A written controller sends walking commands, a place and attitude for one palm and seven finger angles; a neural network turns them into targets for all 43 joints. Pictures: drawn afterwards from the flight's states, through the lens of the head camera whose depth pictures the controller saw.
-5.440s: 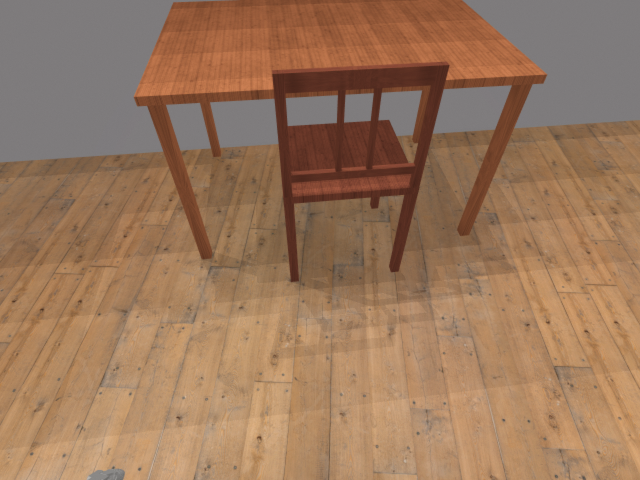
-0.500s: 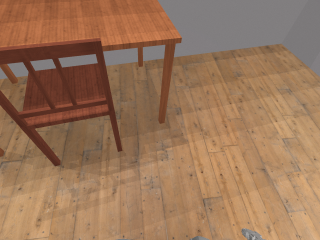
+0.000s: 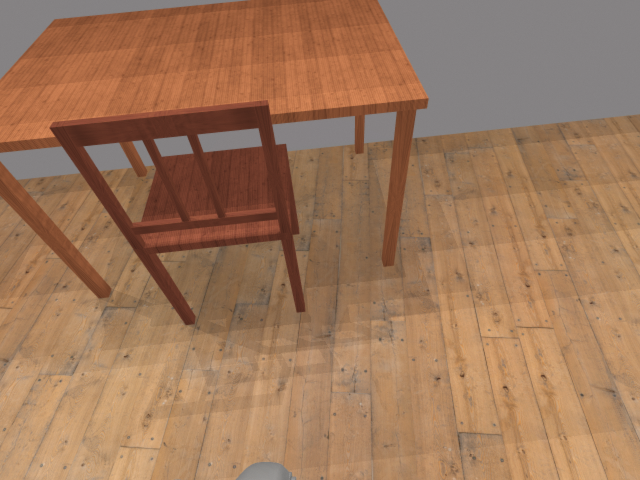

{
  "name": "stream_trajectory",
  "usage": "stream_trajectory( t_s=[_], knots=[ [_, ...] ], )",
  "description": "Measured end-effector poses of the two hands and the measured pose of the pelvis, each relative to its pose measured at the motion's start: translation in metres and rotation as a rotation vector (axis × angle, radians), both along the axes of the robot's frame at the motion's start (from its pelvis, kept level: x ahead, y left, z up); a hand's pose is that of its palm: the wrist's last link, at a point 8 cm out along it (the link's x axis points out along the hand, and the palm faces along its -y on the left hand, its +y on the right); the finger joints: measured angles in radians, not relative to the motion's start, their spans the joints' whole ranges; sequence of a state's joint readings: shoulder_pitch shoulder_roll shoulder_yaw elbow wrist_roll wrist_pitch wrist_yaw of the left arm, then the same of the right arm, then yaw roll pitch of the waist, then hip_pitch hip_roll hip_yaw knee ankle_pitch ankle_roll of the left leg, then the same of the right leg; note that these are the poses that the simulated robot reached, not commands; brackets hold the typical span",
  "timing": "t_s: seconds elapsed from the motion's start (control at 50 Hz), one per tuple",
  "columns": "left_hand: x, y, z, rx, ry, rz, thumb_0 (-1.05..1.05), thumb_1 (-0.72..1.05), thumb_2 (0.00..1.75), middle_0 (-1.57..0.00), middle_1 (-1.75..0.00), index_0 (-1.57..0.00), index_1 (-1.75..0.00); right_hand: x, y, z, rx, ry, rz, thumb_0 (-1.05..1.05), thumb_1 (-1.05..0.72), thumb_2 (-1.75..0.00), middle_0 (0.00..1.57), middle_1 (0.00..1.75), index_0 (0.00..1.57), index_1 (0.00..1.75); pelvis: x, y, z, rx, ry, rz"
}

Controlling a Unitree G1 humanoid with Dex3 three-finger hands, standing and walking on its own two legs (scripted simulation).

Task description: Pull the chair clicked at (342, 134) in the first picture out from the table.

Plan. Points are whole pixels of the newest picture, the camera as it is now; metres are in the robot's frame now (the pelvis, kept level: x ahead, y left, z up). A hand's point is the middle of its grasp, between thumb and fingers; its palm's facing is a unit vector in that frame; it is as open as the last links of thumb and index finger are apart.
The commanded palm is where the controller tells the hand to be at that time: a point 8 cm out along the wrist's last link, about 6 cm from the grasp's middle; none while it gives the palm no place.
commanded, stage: take the last steps up to it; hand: left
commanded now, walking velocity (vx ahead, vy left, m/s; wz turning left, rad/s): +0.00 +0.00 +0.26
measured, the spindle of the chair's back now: (168, 182) +0.74 +0.40 -0.12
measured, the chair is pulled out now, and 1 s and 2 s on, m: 0.00 0.00 0.00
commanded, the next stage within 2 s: come to a stop and stand still in 1.06 s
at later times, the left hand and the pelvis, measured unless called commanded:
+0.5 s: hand out of the picture +0.04 +0.27 -0.17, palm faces +0.16 -0.97 -0.19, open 7.4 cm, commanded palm none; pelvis +0.05 +0.07 +0.01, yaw +7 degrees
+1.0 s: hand (173, 418) +0.23 +0.26 -0.16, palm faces +0.18 -0.96 -0.22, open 7.2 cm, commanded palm none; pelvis +0.21 +0.07 +0.00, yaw +8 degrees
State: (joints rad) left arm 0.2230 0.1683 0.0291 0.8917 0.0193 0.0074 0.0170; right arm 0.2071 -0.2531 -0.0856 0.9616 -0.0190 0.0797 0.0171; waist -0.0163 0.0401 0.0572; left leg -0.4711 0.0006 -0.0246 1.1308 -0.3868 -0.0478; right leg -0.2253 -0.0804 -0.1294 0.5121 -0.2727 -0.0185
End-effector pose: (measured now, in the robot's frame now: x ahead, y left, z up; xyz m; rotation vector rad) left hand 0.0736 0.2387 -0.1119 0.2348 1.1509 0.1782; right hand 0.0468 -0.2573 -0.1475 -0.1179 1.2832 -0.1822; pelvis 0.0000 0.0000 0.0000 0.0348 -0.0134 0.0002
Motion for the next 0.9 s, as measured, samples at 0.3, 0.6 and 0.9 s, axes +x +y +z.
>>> stream_trajectory(
  t_s=[0.3, 0.6, 0.9],
  knots=[
    [-0.114, 0.06, -0.046, -0.09, 0.257, 0.207, 0.01, 0.91, 0.9, -0.2, -0.3, -0.2, -0.3, 0.06, 0.068, 0.023, -0.08, -0.102, 0.195, 0.01, -0.91, -0.9, 0.2, 0.29, 0.2, 0.3, 0.005, 0.05, -0.009, -0.044, 0.008, 0.076],
    [0.018, 0.079, -0.027, -0.1, 0.109, 0.143, 0.01, 0.91, 0.9, -0.19, -0.29, -0.2, -0.3, -0.007, 0.116, 0.01, 0.009, 0.191, 0.084, 0.01, -0.91, -0.9, 0.2, 0.29, 0.2, 0.3, 0.075, 0.075, 0.001, -0.028, -0.003, 0.118],
    [0.156, 0.051, -0.022, -0.079, -0.041, 0.16, 0.0, 0.93, 0.9, -0.2, -0.3, -0.2, -0.3, 0.101, 0.091, -0.009, 0.028, 0.228, 0.068, 0.01, -0.91, -0.9, 0.2, 0.29, 0.2, 0.3, 0.185, 0.059, -0.008, -0.042, -0.016, 0.143]
  ],
)
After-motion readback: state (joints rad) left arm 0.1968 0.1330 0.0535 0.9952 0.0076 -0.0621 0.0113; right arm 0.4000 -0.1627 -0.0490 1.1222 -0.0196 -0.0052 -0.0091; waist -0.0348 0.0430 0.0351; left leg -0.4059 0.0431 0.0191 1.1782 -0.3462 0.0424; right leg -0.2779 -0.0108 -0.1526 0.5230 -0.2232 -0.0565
